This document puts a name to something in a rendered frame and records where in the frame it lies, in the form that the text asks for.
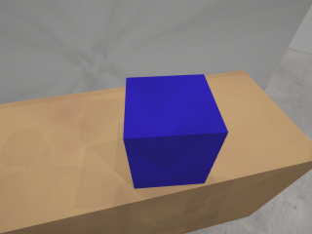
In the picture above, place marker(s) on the pedestal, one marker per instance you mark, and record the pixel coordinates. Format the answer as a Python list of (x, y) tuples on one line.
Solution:
[(64, 168)]

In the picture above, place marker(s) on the carton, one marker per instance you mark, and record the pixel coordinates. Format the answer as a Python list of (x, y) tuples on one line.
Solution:
[(173, 130)]

